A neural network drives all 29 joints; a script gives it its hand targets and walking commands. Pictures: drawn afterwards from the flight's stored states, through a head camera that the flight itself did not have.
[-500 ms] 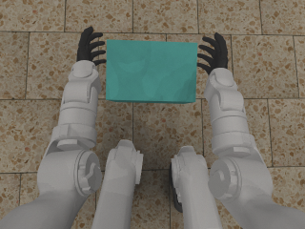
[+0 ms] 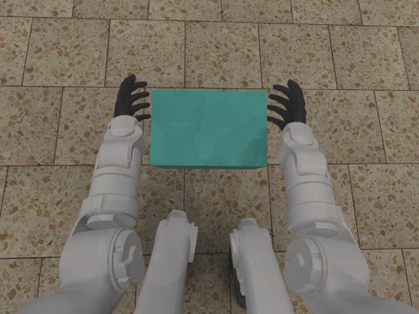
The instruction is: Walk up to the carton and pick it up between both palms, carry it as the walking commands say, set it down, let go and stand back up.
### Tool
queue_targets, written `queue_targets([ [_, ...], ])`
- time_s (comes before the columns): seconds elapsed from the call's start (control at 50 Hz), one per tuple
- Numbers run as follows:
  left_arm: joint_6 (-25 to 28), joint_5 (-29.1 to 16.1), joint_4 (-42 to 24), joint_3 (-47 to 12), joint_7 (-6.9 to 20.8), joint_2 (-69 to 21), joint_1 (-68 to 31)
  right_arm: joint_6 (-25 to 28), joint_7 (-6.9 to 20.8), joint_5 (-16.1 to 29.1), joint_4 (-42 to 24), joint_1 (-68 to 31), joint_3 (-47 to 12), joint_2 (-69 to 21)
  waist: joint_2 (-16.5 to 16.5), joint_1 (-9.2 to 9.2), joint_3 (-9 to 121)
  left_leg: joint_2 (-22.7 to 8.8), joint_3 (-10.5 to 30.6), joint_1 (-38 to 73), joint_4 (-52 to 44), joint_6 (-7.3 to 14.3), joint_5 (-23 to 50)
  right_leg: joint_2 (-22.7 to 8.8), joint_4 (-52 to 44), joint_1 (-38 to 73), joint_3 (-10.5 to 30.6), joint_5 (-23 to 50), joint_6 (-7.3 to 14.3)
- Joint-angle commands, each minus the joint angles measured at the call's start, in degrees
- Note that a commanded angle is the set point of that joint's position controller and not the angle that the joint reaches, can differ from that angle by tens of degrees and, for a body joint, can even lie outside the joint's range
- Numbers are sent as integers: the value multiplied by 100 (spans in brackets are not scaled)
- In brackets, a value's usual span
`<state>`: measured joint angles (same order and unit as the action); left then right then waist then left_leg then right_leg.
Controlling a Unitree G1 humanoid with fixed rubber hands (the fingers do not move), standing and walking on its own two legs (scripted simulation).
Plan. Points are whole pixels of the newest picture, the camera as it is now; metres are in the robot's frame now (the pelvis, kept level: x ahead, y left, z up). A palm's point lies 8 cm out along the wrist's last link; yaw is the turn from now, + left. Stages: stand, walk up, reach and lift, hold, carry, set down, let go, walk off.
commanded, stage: reach and lift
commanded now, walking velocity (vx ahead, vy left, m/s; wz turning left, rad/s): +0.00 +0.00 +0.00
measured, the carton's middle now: (208, 134) +0.48 +0.04 -0.16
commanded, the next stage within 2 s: none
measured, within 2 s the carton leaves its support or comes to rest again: neither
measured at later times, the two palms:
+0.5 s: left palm (116, 110) +0.45 +0.18 +0.01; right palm (313, 116) +0.46 -0.12 +0.02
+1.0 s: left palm (98, 98) +0.43 +0.18 +0.08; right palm (347, 107) +0.44 -0.12 +0.09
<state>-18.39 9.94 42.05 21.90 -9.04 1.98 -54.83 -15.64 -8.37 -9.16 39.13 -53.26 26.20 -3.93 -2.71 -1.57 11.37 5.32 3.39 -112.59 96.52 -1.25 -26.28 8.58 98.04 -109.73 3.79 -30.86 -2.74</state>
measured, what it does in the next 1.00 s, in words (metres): rises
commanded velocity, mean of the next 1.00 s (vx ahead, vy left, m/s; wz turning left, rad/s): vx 0.00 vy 0.00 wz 0.00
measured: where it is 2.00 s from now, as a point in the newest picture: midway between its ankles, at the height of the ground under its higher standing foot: (208, 280)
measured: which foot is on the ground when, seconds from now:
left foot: down 0.00-1.00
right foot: down 0.00-1.00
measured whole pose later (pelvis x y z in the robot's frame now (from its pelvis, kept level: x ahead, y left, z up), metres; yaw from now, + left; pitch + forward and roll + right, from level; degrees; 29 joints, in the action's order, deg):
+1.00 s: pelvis +0.04 +0.00 +0.13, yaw +1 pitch +32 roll -1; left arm -15.5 9.7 39.7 20.3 -9.3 -3.2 -36.6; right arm -12.9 -7.2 -9.3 37.9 -35.4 22.9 -7.3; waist -2.1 -1.2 14.0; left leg 5.4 5.2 -78.4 71.2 -0.8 -24.1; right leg 7.6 72.2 -75.9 6.1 -27.6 -1.2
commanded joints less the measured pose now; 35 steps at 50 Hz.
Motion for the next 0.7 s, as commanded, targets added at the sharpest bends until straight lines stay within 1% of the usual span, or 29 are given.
queue_targets([
  [0.0,130,-812,-73,-2837,2108,-5756,-3362,-37,1731,712,323,-3472,-3074,-5569,313,-161,5297,233,-550,4133,-1040,-12,1101,212,-1210,2160,-523,816,202],
  [0.28,212,-796,-174,-3058,2041,-6029,-2770,64,1804,731,360,-2856,-3222,-5728,352,-132,5136,224,-404,4944,-1616,-35,1363,181,-1777,2741,-422,1049,197],
  [0.46,295,-812,-183,-3182,2023,-6117,-2360,149,1787,743,342,-2439,-3377,-5820,312,-128,4908,217,-330,5345,-1993,-25,1483,154,-2216,3250,-317,1221,161],
  [0.68,369,-777,-116,-3184,2043,-6173,-1905,204,1773,693,335,-1961,-3475,-5896,264,-110,4539,195,-256,5792,-2532,-3,1488,104,-2796,3938,-204,1340,126],
])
